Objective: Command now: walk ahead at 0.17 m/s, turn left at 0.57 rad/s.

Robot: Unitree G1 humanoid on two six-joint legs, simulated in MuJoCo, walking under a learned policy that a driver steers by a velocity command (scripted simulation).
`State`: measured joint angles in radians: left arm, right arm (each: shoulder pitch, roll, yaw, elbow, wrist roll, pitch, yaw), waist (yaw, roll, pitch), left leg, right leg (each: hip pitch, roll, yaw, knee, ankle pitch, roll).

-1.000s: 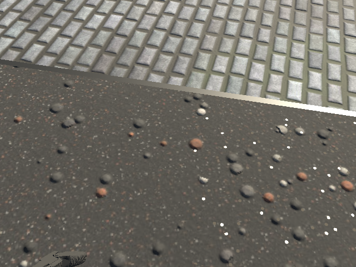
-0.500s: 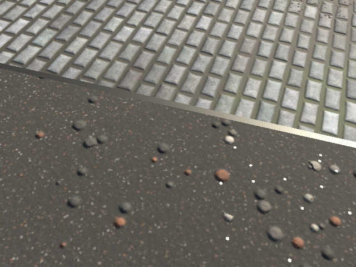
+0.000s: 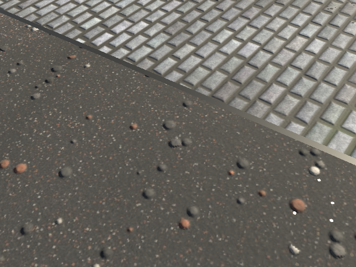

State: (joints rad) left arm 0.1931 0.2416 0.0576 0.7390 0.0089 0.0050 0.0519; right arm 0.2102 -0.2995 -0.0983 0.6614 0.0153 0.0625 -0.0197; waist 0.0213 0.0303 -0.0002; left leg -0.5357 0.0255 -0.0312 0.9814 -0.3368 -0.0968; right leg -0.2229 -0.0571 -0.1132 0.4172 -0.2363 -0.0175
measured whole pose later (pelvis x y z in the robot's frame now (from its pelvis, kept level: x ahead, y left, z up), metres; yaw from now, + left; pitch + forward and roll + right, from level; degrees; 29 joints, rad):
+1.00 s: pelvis +0.44 +0.04 +0.00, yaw -12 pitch +2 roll +0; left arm 0.30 0.28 0.06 0.73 -0.02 -0.05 0.00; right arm 0.10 -0.29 -0.04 0.63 -0.01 -0.10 -0.01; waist 0.07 0.04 0.03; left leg -0.67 0.09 -0.11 0.66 0.01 -0.07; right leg -0.17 0.13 0.14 0.39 -0.25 -0.08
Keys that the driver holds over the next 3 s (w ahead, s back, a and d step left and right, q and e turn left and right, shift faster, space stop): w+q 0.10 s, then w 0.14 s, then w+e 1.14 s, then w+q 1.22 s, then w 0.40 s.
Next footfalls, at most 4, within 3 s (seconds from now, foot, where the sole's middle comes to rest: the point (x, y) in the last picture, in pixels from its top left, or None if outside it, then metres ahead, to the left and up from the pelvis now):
0.18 left None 0.04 0.15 -0.78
0.64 right None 0.42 -0.04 -0.78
1.12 left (166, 210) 0.72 0.13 -0.78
1.62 right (253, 183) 0.84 -0.23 -0.78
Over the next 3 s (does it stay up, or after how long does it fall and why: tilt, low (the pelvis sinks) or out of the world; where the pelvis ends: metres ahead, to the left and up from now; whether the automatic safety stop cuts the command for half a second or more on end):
stays up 1.47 -0.17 0.00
